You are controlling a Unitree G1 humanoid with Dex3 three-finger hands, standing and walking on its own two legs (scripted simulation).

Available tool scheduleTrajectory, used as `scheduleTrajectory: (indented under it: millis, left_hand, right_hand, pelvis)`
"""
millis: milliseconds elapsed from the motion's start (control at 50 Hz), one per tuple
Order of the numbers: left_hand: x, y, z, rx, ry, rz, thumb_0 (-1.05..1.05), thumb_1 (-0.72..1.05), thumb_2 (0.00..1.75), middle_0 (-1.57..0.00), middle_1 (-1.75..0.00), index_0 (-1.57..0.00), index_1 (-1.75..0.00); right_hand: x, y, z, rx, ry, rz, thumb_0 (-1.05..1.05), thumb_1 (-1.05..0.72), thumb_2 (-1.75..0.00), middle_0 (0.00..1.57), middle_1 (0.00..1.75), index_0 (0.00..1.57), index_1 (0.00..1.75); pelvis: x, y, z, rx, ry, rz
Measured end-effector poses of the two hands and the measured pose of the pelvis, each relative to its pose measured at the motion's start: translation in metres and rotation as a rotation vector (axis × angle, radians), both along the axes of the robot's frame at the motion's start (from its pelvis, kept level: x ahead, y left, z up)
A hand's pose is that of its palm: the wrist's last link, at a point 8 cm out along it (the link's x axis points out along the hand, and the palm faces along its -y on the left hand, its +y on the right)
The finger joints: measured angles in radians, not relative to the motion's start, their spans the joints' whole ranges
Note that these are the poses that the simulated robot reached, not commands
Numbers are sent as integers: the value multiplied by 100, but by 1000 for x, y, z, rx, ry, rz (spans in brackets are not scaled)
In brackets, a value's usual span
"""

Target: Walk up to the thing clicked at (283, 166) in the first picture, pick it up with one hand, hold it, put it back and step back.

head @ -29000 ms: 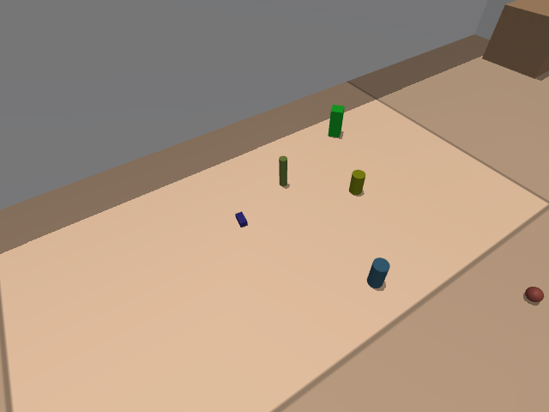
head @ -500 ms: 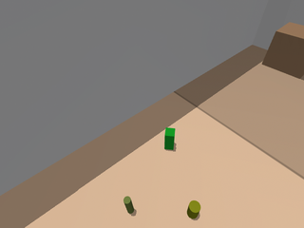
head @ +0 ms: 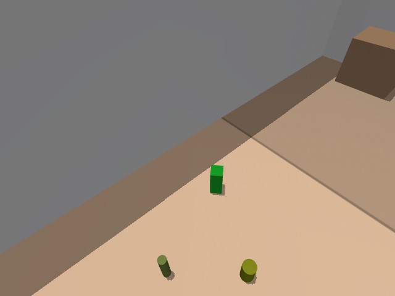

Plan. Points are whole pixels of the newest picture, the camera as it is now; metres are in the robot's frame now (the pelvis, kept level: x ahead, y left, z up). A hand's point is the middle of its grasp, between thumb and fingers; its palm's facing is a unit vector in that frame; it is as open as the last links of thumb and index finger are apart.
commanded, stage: stand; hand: left
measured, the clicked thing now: (164, 266) +0.41 +0.21 -0.70
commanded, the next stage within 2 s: step back in 0.94 s
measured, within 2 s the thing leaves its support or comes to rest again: neither
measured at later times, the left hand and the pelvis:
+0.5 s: hand out of the picture +0.08 +0.24 -0.16, palm faces -0.01 -0.94 -0.34, open 7.4 cm; pelvis +0.01 +0.00 +0.00, yaw +0 degrees
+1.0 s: hand out of the picture +0.10 +0.25 -0.16, palm faces +0.00 -0.94 -0.34, open 7.4 cm; pelvis +0.01 +0.00 +0.00, yaw -1 degrees
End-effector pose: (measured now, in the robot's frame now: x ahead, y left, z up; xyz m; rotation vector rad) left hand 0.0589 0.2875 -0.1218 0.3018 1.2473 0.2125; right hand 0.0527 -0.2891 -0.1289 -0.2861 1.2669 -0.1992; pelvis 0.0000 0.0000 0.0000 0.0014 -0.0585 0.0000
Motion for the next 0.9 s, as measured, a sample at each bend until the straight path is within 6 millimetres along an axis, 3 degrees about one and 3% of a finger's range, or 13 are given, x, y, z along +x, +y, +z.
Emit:
scheduleTrajectory:
  millis: [900]
  left_hand:
    - [36,0,4,1,-20,-22,1,91,90,-20,-30,-20,-30]
  right_hand:
    - [28,-6,5,-10,-25,-8,0,-90,-90,20,30,20,30]
  pelvis:
    - [20,-1,2,1,17,-16]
